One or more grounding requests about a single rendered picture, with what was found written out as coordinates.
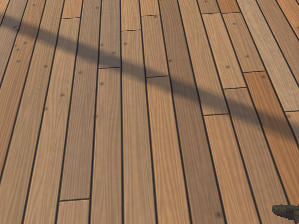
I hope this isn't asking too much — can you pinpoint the robot right hand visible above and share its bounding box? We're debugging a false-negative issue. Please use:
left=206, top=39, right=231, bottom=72
left=272, top=204, right=299, bottom=223

